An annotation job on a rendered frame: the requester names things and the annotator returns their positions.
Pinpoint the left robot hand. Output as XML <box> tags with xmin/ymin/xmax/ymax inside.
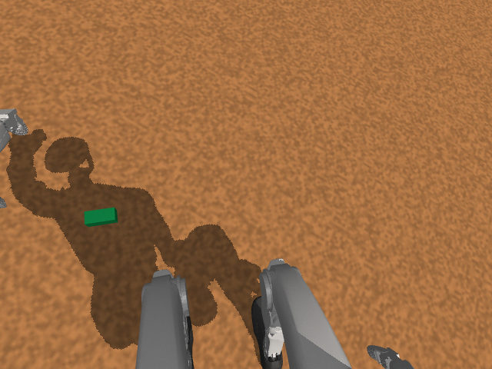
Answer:
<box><xmin>0</xmin><ymin>108</ymin><xmax>28</xmax><ymax>208</ymax></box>

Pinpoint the small box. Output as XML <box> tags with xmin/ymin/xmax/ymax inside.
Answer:
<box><xmin>84</xmin><ymin>208</ymin><xmax>118</xmax><ymax>227</ymax></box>

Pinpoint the right robot hand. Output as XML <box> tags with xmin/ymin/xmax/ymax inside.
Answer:
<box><xmin>367</xmin><ymin>345</ymin><xmax>414</xmax><ymax>369</ymax></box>

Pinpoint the right robot foot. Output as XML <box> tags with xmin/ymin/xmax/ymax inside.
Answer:
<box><xmin>251</xmin><ymin>296</ymin><xmax>283</xmax><ymax>369</ymax></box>

